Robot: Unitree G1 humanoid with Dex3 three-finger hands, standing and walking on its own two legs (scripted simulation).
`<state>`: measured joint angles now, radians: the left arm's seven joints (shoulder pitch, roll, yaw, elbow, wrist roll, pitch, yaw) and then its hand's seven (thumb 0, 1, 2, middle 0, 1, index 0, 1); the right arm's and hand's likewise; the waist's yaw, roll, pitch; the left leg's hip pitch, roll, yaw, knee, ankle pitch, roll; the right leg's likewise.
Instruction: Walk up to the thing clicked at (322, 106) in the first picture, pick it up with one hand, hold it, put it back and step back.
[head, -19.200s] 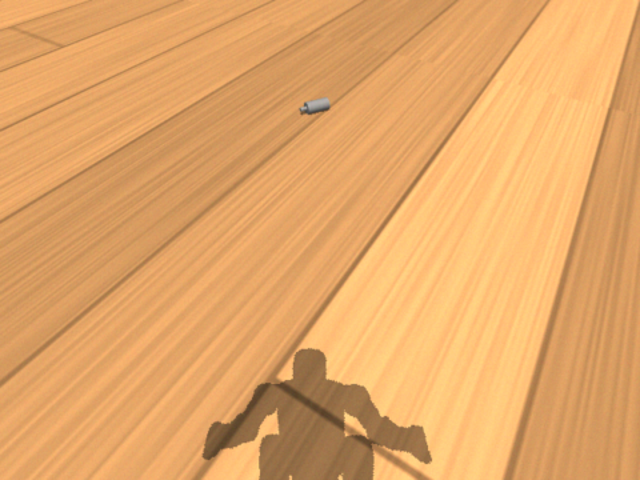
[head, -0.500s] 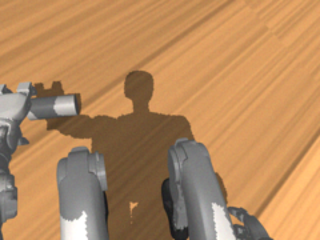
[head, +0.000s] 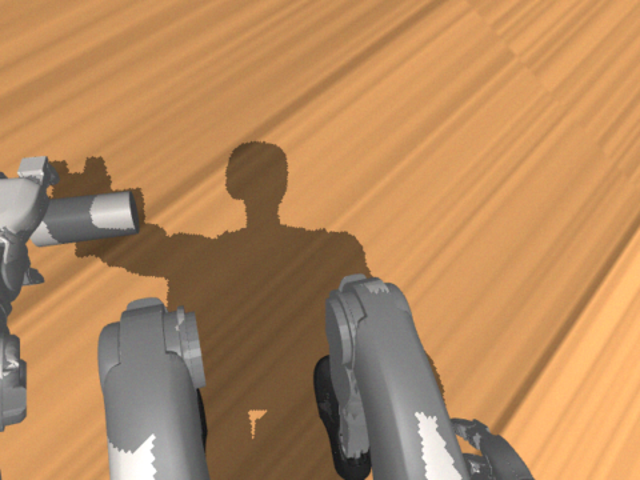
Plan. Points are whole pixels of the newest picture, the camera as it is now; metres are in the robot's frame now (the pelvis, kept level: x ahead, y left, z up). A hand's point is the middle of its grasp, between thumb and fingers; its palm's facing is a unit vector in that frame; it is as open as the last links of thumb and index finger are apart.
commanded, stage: rise first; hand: left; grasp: from above
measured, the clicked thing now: (72, 219) +0.47 +0.31 -0.29
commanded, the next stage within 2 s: approach in 0.88 s
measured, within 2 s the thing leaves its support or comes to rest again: neither
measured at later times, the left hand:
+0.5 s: hand (21, 225) +0.43 +0.33 -0.17, palm faces -0.45 -0.07 -0.89, open 14.0 cm
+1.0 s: hand (14, 226) +0.42 +0.33 -0.16, palm faces -0.46 -0.07 -0.88, open 14.1 cm
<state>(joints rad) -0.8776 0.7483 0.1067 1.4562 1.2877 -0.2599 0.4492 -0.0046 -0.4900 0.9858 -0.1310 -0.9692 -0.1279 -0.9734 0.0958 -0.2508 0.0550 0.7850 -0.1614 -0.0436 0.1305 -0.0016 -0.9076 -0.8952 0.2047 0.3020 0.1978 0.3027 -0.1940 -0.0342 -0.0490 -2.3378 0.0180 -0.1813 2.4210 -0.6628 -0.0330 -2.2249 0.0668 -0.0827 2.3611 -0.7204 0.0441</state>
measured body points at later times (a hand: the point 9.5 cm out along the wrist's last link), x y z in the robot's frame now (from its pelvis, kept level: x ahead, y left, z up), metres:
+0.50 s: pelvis +0.00 +0.00 +0.00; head +0.23 +0.09 +0.38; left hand +0.45 +0.33 -0.12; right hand +0.07 -0.27 -0.11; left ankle +0.08 +0.14 -0.29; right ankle +0.09 -0.12 -0.29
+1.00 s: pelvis +0.00 +0.00 +0.01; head +0.23 +0.09 +0.38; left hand +0.44 +0.33 -0.11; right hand +0.07 -0.27 -0.10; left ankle +0.08 +0.14 -0.29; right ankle +0.09 -0.12 -0.29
